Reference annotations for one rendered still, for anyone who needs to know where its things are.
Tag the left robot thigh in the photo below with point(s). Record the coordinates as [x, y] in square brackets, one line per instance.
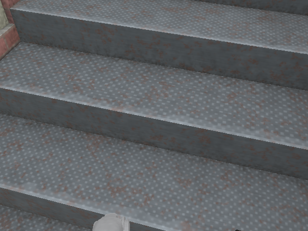
[112, 223]

